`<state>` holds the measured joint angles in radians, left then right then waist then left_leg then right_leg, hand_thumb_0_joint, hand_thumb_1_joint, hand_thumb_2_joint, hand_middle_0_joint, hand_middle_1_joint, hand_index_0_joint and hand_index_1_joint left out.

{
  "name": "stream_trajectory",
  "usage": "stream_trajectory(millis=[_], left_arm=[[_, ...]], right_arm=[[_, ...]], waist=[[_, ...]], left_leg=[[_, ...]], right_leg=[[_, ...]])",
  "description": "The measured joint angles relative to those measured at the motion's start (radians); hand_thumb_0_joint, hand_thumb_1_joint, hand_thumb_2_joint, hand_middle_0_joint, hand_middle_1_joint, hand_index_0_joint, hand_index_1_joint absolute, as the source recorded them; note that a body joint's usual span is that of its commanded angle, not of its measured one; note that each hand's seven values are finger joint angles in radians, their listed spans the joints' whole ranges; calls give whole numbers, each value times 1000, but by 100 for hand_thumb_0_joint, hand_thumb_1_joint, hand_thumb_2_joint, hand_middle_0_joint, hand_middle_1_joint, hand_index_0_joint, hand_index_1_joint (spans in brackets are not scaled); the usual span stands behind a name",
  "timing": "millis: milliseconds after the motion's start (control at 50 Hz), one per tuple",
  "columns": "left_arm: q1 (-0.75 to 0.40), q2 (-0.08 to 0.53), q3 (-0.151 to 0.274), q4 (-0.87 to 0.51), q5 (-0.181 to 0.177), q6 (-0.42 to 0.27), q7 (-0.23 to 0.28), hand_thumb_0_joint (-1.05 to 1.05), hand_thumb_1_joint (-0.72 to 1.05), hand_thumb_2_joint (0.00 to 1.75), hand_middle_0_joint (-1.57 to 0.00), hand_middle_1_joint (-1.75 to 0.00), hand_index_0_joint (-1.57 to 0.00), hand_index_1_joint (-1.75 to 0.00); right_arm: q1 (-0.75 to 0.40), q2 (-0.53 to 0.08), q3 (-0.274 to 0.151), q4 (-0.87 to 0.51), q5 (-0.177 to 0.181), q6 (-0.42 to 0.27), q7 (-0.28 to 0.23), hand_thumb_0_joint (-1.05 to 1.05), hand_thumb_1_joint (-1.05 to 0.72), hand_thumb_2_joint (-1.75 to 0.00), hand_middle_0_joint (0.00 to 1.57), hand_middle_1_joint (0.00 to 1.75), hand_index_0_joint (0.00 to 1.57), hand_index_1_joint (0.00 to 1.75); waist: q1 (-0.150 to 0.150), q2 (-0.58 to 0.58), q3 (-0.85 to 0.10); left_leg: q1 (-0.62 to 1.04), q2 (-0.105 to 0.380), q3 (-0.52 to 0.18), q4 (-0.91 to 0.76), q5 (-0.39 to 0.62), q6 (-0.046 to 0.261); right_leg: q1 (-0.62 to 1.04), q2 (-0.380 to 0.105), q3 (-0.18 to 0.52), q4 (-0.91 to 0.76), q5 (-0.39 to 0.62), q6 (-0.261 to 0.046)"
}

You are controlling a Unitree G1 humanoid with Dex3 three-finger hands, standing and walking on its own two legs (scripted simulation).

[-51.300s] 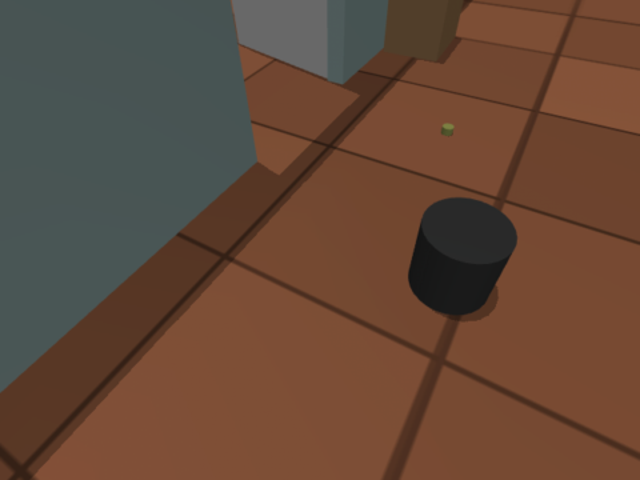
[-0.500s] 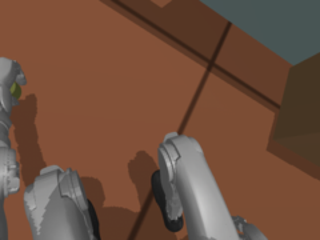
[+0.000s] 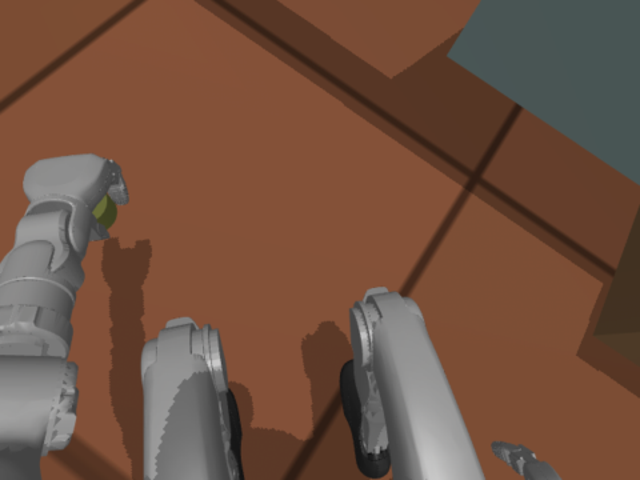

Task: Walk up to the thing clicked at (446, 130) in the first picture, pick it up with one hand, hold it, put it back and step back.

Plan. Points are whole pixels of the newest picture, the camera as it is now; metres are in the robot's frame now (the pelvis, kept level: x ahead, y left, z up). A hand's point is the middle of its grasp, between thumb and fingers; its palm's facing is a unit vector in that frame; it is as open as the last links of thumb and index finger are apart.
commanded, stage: lift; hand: left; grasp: from above
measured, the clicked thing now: (87, 208) +0.49 +0.28 -0.14
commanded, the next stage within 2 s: hold in 1.16 s
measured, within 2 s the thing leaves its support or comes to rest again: neither
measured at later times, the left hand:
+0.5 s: hand out of the picture +0.39 +0.25 +0.09, palm faces -0.44 -0.09 -0.89, open 6.9 cm
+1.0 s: hand out of the picture +0.37 +0.24 +0.23, palm faces -0.44 -0.10 -0.89, open 6.9 cm
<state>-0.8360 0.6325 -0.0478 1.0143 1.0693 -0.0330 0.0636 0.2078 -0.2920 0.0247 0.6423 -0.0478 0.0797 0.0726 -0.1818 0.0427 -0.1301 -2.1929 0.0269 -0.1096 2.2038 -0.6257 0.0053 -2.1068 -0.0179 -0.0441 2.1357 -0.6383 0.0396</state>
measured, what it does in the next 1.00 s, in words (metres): rises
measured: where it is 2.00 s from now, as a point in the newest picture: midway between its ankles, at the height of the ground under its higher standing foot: (298, 453)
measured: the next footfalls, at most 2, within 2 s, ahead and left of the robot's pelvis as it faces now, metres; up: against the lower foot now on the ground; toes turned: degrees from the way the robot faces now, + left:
none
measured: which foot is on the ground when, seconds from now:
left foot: down 0.00-1.00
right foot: down 0.00-1.00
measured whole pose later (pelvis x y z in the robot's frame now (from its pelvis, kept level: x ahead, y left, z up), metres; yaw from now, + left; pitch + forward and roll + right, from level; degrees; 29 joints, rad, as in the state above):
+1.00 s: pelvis +0.05 +0.00 +0.31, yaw +4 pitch +14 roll -1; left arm -0.38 0.38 -0.19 0.86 1.00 0.03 0.13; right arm 0.25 -0.24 -0.04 0.75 0.04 -0.02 -0.07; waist -0.07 0.04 -0.12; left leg -0.88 0.05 0.00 1.07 -0.43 -0.01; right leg -0.86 -0.02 -0.01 1.04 -0.43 0.02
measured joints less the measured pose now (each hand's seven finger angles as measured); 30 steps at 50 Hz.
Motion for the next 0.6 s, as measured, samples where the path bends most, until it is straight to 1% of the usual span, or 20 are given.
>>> stream_trajectory(millis=[100, 240, 380, 440, 500, 540, 600], left_arm=[[67, -22, -25, -75, -32, 7, -22, 1, 30, 34, -56, -70, -90, -69], [154, -64, -51, -165, -56, 23, -33, 0, 31, 31, -56, -70, -91, -66], [241, -108, -63, -234, -71, 48, -32, 0, 32, 27, -58, -68, -93, -64], [292, -126, -71, -266, -84, 59, -33, 0, 32, 26, -58, -67, -94, -63], [343, -144, -80, -290, -88, 63, -28, 0, 32, 26, -59, -66, -94, -62], [372, -154, -86, -298, -93, 64, -22, 0, 32, 26, -59, -66, -95, -62], [399, -166, -95, -286, -91, 64, -10, 0, 32, 26, -60, -66, -95, -62]], right_arm=[[-21, 8, -13, -7, 21, -1, -19, 0, -91, -90, 20, 30, 20, 30], [-48, 28, -22, -5, 43, -8, -47, 0, -91, -90, 21, 30, 20, 30], [-60, 46, -30, 9, 59, -12, -74, 0, -91, -90, 21, 30, 20, 30], [-53, 51, -31, 17, 67, -16, -86, 0, -91, -90, 21, 30, 20, 30], [-40, 54, -32, 25, 75, -23, -100, 0, -91, -90, 21, 30, 20, 30], [-30, 56, -32, 33, 79, -30, -109, 0, -91, -90, 21, 30, 20, 30], [-16, 56, -34, 46, 85, -45, -122, 0, -91, -90, 21, 30, 20, 30]], waist=[[29, 5, -28], [59, 8, -51], [77, 16, -51], [83, 17, -50], [88, 17, -48], [92, 15, -44], [96, 11, -38]], left_leg=[[83, 3, 15, -80, 5, 2], [237, 8, 31, -208, 11, -1], [431, 14, 46, -370, 33, -7], [527, 16, 54, -453, 46, -9], [629, 18, 63, -540, 61, -10], [699, 20, 68, -598, 71, -10], [799, 21, 76, -681, 88, -12]], right_leg=[[76, -3, 7, -74, 6, 2], [218, -5, 13, -193, 16, 1], [400, -5, 15, -347, 40, -6], [491, -5, 18, -426, 54, -8], [587, -4, 21, -509, 70, -11], [654, -4, 23, -565, 81, -12], [751, -3, 25, -646, 98, -13]])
